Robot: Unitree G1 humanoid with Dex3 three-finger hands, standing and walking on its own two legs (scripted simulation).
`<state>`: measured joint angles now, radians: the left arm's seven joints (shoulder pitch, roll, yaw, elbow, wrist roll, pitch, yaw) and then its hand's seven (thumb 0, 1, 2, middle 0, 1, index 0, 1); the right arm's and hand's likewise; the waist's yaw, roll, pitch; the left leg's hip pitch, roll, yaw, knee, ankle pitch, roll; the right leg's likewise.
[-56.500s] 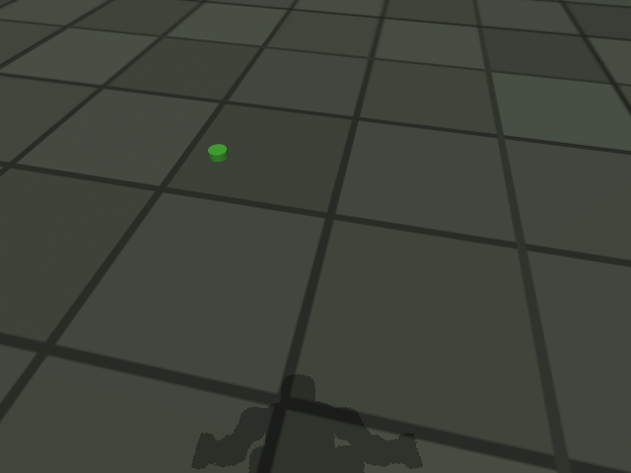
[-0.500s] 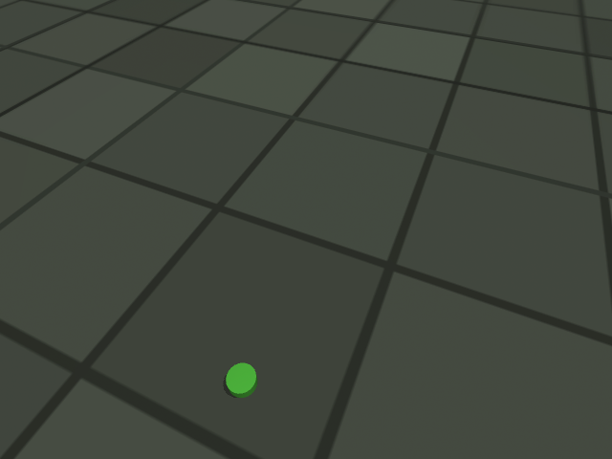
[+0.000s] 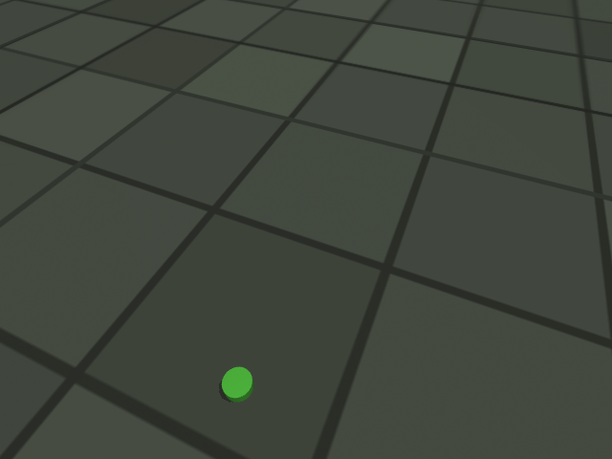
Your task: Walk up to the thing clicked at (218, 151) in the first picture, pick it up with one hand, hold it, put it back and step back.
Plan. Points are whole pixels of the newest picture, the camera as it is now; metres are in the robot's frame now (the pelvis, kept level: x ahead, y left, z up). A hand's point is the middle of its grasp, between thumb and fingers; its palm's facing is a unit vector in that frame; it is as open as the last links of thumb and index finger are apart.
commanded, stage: stand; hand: left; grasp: from above
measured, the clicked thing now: (238, 384) +0.46 +0.24 -0.76
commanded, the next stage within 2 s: step back in 0.62 s
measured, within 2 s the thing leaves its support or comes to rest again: neither
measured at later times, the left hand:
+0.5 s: hand out of the picture +0.07 +0.25 -0.16, palm faces +0.01 -0.94 -0.34, open 7.4 cm
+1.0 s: hand out of the picture +0.09 +0.32 -0.19, palm faces -0.01 -0.93 -0.37, open 7.4 cm
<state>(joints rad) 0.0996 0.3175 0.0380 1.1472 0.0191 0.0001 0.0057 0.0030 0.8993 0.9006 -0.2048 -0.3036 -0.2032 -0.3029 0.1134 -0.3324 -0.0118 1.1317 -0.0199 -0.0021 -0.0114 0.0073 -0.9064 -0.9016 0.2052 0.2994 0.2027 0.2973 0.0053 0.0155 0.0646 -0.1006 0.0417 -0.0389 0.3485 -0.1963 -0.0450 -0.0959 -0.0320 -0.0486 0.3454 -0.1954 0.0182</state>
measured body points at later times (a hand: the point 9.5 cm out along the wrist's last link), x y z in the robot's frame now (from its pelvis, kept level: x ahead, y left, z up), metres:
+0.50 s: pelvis +0.00 +0.00 +0.00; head +0.00 -0.01 +0.45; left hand +0.07 +0.30 -0.13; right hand +0.07 -0.30 -0.14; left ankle +0.00 +0.15 -0.75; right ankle +0.00 -0.13 -0.75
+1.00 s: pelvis -0.06 +0.05 -0.03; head +0.02 +0.08 +0.42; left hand +0.09 +0.37 -0.16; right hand -0.01 -0.27 -0.13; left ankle -0.07 +0.13 -0.75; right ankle -0.03 -0.11 -0.72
